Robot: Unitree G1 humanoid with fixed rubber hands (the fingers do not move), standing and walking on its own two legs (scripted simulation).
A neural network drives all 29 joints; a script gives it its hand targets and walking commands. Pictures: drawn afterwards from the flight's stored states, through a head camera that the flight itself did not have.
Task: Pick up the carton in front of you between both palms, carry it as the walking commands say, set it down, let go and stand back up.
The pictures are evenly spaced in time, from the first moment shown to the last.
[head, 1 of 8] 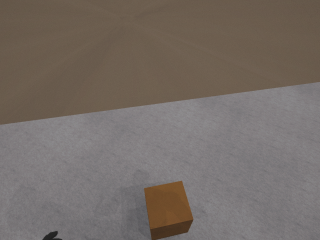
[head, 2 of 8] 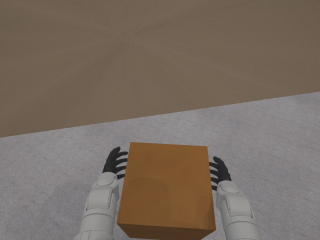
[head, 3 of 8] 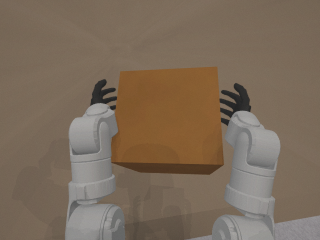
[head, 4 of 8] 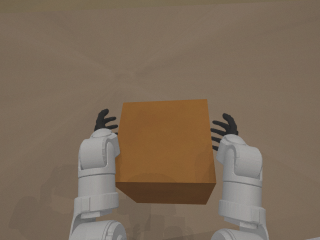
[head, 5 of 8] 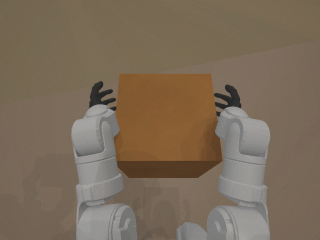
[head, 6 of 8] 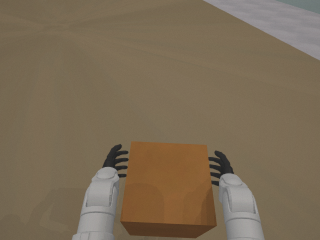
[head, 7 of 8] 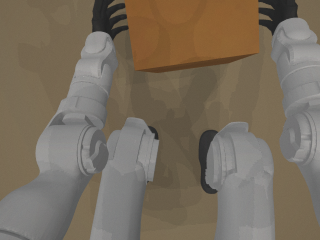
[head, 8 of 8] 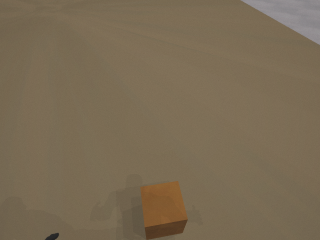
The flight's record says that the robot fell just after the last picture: no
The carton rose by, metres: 1.18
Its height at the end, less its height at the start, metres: +0.48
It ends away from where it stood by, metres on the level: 5.24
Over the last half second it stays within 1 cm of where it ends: yes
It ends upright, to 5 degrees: yes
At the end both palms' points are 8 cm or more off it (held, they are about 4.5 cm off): yes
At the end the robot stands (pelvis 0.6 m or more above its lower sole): yes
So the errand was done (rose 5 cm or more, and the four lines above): yes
